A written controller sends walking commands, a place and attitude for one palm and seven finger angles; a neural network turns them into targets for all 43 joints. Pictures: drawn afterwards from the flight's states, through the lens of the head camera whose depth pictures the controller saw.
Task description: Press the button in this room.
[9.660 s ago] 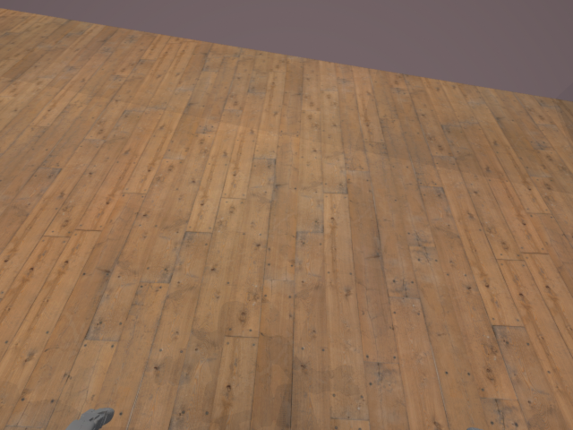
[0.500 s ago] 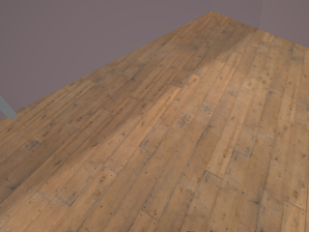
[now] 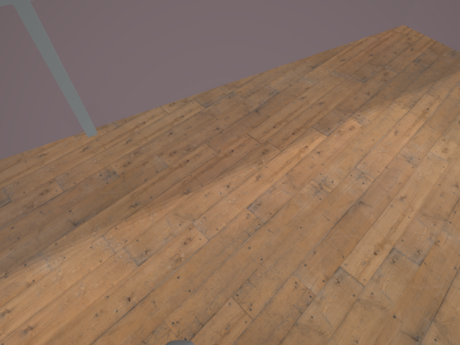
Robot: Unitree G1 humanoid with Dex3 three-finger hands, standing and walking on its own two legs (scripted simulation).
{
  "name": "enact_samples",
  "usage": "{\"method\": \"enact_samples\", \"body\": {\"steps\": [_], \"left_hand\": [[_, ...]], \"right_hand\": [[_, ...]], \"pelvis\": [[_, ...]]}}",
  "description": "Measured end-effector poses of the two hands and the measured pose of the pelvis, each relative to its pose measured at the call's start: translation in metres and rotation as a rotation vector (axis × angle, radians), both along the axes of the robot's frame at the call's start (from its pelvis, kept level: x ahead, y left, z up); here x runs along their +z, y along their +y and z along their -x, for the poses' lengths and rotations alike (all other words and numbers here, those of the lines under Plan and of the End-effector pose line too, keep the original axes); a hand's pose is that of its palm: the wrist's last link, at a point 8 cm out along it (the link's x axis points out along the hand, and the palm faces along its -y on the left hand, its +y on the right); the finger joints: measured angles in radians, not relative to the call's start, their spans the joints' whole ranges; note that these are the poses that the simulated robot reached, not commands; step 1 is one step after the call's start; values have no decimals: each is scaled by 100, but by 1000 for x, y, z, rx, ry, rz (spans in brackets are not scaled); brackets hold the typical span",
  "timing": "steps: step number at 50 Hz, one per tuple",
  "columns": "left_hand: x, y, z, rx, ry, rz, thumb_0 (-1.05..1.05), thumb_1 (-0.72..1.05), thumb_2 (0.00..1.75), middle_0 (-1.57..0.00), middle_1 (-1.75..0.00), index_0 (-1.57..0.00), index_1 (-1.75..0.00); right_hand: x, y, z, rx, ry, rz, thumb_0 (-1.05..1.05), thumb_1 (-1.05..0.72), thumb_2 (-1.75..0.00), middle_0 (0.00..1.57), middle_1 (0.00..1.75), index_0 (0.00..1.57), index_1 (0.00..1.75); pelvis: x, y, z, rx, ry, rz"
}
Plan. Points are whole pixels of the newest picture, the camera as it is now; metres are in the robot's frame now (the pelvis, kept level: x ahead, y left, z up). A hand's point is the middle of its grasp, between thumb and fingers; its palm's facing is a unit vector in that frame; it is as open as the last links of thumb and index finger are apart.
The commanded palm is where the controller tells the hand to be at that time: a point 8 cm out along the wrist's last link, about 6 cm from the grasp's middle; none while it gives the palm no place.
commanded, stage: stand and wait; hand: left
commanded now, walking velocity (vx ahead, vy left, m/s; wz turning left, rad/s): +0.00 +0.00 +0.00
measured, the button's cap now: out of the picture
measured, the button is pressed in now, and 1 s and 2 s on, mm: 0 0 0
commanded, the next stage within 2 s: turn or walk to find it in 0.26 s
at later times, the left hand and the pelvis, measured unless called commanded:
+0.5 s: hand out of the picture +0.00 +0.19 -0.16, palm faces +0.12 -0.97 -0.23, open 7.3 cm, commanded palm none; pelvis -0.02 +0.00 +0.00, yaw +4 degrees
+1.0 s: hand out of the picture -0.08 +0.20 -0.17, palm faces +0.19 -0.96 -0.22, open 7.3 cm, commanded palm none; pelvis -0.07 +0.02 +0.00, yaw +9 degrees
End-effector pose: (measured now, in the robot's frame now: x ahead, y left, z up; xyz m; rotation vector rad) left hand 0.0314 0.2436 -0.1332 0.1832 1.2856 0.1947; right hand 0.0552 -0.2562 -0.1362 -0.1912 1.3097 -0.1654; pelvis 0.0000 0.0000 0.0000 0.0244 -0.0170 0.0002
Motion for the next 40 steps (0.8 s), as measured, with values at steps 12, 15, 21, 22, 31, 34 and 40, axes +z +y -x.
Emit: {"method": "enact_samples", "body": {"steps": [12,15,21,22,31,34,40], "left_hand": [[-8,40,44,89,87,13,0,91,90,-20,-30,-20,-30],[-4,33,41,82,67,15,0,91,90,-20,-30,-20,-30],[-3,7,34,66,10,2,0,91,90,-20,-30,-20,-30],[-1,2,35,65,4,3,0,91,90,-20,-30,-20,-30],[-3,-7,62,125,-5,27,0,92,90,-21,-30,-21,-30],[-11,1,77,149,7,38,0,92,90,-21,-30,-21,-30],[-21,17,106,169,81,55,0,91,90,-20,-30,-21,-30]], "right_hand": [[16,61,-40,110,-142,-7,0,-91,-90,20,30,20,30],[13,65,-35,100,-141,-32,0,-91,-90,20,30,20,30],[-8,49,-13,69,-100,-74,0,-92,-90,20,30,20,30],[-11,44,-9,59,-91,-73,0,-92,-90,20,30,20,30],[-6,21,31,80,35,-15,0,-92,-90,20,30,20,30],[-4,25,37,103,47,8,0,-92,-90,20,30,20,30],[1,50,51,120,20,11,1,-91,-90,20,29,20,30]], "pelvis": [[4,27,9,30,-9,26],[6,25,12,35,-9,23],[-2,9,18,51,-10,-1],[-2,8,20,58,-15,7],[1,5,34,122,-23,12],[-2,12,41,139,-25,20],[-3,23,53,126,-31,13]]}}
